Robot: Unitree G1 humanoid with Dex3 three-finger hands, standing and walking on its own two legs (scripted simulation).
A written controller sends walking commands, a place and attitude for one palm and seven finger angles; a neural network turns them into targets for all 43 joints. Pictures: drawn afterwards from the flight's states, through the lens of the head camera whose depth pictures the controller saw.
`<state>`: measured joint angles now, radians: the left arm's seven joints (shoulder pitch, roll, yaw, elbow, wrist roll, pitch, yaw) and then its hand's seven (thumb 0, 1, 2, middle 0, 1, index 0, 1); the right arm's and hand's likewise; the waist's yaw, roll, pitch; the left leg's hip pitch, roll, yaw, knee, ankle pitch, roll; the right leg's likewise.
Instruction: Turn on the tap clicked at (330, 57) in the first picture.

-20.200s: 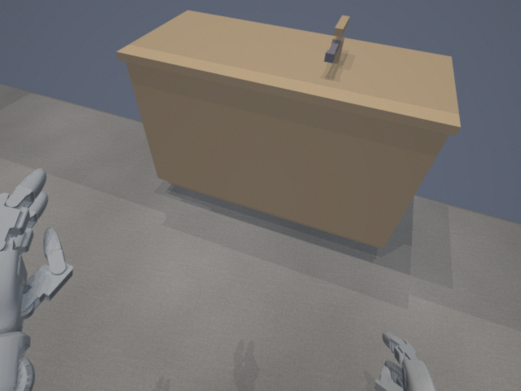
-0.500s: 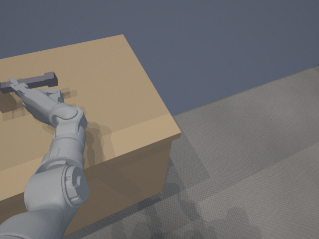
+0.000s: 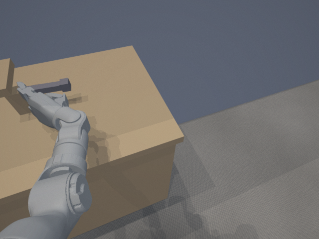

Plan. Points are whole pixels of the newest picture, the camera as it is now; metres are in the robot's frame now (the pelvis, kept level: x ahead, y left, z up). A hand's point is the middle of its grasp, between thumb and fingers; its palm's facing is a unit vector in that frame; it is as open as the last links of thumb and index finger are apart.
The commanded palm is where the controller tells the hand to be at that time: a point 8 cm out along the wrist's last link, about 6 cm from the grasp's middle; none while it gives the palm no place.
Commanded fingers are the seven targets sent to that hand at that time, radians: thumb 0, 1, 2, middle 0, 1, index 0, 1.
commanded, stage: lift the hand up off the lever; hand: left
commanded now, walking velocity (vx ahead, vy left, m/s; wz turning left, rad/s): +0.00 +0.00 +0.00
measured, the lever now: (65, 85) +0.55 +0.27 +0.08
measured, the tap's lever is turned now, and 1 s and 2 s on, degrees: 84 84 84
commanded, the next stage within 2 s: draw the hand back beside the body in 1.28 s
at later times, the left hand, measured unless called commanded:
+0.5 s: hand (57, 95) +0.45 +0.24 +0.13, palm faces +0.84 -0.54 -0.08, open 7.8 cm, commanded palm +0.39 +0.25 +0.13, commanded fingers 0.00 0.90 0.90 -0.15 -0.15 -0.15 -0.15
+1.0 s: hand (57, 92) +0.44 +0.24 +0.14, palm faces +0.83 -0.55 -0.09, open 7.8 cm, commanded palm +0.39 +0.25 +0.15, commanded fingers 0.00 0.90 0.90 -0.15 -0.15 -0.15 -0.15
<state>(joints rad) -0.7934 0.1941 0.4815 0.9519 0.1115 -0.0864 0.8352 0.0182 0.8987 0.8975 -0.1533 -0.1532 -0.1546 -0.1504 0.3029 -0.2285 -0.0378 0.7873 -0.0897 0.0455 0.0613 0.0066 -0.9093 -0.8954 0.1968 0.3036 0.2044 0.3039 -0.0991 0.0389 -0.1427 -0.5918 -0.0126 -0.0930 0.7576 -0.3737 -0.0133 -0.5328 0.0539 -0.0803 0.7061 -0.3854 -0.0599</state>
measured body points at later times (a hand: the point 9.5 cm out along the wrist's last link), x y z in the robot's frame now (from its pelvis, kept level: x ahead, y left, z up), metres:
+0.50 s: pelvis +0.00 +0.00 +0.01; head +0.02 +0.00 +0.46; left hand +0.40 +0.27 +0.14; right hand +0.04 -0.25 -0.13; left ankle +0.00 +0.13 -0.71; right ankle -0.03 -0.08 -0.71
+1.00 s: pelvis +0.00 +0.00 +0.01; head +0.02 -0.01 +0.46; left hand +0.40 +0.26 +0.15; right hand +0.07 -0.25 -0.12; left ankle +0.00 +0.13 -0.71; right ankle -0.03 -0.08 -0.71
